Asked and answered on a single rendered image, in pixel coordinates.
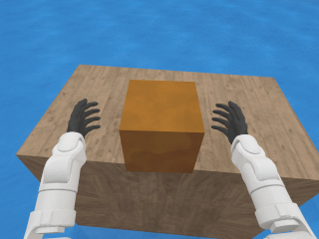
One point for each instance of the right robot hand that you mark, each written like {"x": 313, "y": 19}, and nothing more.
{"x": 235, "y": 125}

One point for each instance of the right robot forearm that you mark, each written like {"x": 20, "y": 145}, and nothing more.
{"x": 275, "y": 210}

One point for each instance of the left robot forearm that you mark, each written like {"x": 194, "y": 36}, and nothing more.
{"x": 54, "y": 209}

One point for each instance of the carton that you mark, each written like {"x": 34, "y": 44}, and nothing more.
{"x": 161, "y": 128}

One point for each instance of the left robot hand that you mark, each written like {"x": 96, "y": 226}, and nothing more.
{"x": 78, "y": 121}

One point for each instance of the pedestal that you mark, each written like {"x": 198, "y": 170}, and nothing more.
{"x": 211, "y": 202}

